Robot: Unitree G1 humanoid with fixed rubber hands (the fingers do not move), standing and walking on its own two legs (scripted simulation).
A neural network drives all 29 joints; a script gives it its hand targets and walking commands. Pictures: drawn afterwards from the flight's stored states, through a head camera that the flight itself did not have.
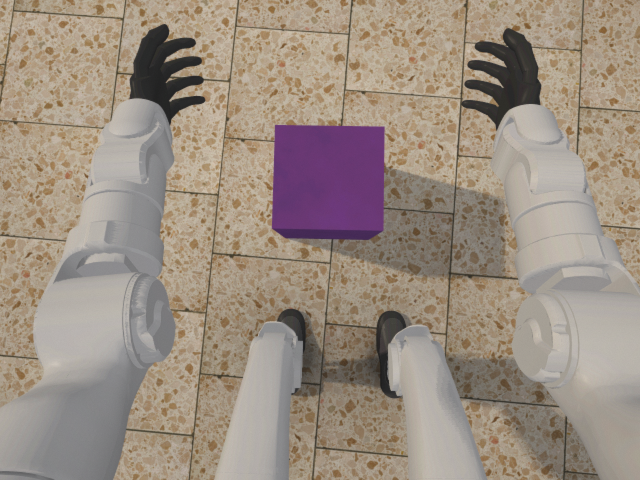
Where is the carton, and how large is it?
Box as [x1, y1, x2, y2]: [272, 125, 384, 239]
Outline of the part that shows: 275,125 272,207 273,229 284,237 368,239 383,229 384,127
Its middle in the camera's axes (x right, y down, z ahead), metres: +0.02 -0.11 +0.86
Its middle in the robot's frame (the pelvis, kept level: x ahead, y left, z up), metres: +0.51 +0.03 -0.52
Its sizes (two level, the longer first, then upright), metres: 0.210 0.200 0.250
